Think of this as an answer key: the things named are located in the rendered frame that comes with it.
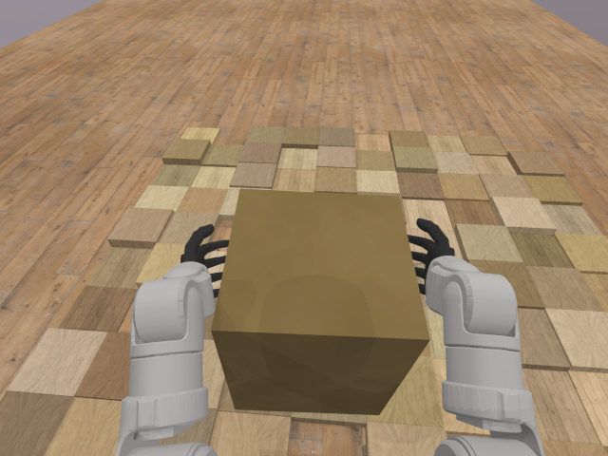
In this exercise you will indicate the left robot forearm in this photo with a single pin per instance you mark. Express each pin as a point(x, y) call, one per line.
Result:
point(166, 391)

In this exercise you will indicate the robot left hand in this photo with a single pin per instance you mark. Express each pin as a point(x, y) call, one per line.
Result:
point(193, 251)

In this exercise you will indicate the robot right hand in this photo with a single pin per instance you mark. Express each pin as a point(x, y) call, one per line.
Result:
point(435, 249)

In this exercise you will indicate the right robot forearm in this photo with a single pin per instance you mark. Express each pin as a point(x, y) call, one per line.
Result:
point(484, 375)

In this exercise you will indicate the right robot upper arm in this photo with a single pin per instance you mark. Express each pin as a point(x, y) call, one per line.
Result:
point(458, 445)

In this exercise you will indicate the carton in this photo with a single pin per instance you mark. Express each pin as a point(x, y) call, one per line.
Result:
point(319, 308)

